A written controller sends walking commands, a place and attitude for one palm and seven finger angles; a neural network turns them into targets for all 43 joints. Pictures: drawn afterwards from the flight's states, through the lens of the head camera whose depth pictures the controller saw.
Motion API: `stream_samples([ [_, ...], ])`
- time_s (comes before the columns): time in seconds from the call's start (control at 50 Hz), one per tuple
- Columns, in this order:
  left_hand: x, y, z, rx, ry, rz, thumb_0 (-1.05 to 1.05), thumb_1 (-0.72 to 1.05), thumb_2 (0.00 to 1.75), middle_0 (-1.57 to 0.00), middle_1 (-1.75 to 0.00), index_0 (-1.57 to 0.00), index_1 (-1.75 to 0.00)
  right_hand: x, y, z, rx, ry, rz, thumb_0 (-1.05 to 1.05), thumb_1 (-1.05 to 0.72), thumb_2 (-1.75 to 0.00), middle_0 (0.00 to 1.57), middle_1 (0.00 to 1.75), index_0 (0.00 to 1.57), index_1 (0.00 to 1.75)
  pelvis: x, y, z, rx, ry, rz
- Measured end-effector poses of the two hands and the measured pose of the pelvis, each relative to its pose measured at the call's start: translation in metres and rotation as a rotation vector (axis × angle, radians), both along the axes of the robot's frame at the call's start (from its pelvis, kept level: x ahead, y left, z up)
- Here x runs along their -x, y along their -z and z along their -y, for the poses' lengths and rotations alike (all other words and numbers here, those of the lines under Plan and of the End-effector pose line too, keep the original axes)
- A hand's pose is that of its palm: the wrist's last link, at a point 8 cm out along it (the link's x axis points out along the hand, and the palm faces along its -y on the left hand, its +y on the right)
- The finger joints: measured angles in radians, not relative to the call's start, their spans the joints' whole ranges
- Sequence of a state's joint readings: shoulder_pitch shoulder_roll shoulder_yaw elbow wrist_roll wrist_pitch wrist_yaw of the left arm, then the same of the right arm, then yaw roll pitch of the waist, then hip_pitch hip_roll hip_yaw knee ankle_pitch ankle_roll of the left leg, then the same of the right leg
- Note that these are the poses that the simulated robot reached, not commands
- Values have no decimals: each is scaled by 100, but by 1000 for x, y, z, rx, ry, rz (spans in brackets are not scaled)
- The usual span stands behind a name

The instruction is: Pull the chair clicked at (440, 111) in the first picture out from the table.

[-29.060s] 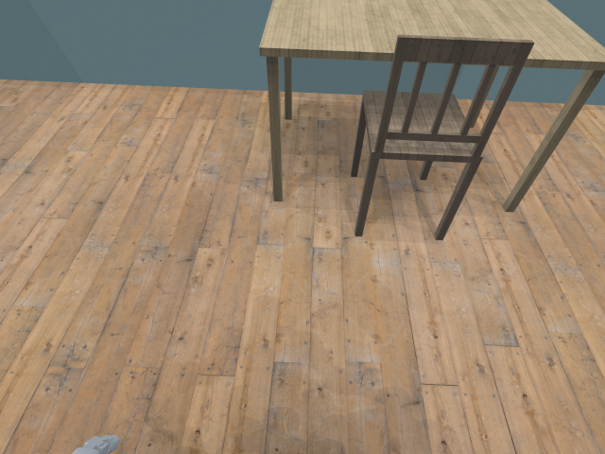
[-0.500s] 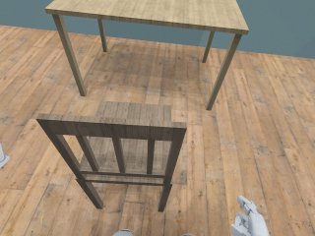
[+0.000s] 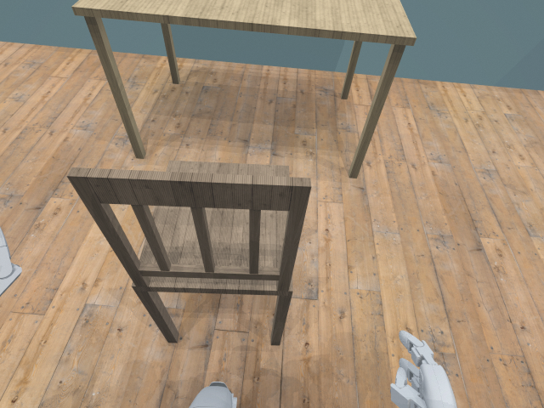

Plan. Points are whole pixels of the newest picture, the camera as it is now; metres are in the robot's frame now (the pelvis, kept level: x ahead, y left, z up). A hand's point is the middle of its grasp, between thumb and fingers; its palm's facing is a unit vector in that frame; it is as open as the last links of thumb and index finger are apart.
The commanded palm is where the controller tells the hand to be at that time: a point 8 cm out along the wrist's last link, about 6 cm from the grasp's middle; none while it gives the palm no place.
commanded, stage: stop stepping back and stand still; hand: left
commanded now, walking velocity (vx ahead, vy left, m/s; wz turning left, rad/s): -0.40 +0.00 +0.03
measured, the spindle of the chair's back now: (204, 240) +0.42 +0.17 -0.09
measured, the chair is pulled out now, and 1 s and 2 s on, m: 0.68 0.68 0.68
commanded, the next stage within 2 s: let the arm hang, fingers relaxed in 0.86 s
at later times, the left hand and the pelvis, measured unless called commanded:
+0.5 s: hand out of the picture +0.16 +0.27 +0.18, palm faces +0.40 -0.79 -0.46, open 7.4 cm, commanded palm +0.10 +0.30 +0.20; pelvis -0.03 +0.00 +0.02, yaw +1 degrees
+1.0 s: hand (39, 294) +0.19 +0.26 +0.15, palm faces +0.32 -0.80 -0.51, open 7.4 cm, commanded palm none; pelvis -0.02 +0.00 +0.02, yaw +1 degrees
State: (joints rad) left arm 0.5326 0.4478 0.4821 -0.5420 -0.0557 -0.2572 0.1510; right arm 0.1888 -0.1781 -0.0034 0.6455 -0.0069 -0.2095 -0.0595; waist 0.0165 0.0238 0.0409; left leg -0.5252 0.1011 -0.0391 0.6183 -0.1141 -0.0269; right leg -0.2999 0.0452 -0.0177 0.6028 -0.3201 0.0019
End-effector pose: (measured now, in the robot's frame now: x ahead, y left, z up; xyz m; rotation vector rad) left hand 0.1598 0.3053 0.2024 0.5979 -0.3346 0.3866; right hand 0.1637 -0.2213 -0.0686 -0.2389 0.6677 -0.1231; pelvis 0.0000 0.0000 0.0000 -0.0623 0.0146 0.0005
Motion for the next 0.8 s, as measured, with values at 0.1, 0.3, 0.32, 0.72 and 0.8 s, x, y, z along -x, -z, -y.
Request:
stream_samples([
  [0.1, 13, -3, 25, 22, 65, -11, 1, 89, 89, -21, -30, -22, -31, 24, 2, 9, -12, 3, -67, 2, -91, -90, 21, 30, 20, 30, 16, -7, 7, -37, -1, -3],
  [0.3, 21, 3, -5, 32, 8, -89, 1, 89, 89, -22, -30, -22, -31, 54, -17, 19, 23, 109, -70, 2, -91, -90, 21, 30, 20, 30, 24, -18, -6, -61, -5, 12],
  [0.32, 23, 4, -6, 37, 5, -97, 1, 89, 89, -22, -30, -22, -31, 55, -20, 17, 23, 107, -60, 2, -91, -90, 21, 30, 20, 30, 26, -19, -6, -60, -6, 15],
  [0.72, 33, 8, 5, 116, -55, -103, 1, 89, 89, -21, -30, -21, -31, 47, -18, 5, -31, 40, -47, 2, -91, -90, 21, 30, 20, 30, 29, -25, 2, -41, -3, 25],
  [0.8, 24, 8, 10, 111, -27, -121, 1, 89, 89, -21, -30, -21, -31, 43, -20, 12, -21, 60, -49, 2, -91, -90, 21, 30, 20, 30, 25, -25, 2, -41, 0, 23],
])
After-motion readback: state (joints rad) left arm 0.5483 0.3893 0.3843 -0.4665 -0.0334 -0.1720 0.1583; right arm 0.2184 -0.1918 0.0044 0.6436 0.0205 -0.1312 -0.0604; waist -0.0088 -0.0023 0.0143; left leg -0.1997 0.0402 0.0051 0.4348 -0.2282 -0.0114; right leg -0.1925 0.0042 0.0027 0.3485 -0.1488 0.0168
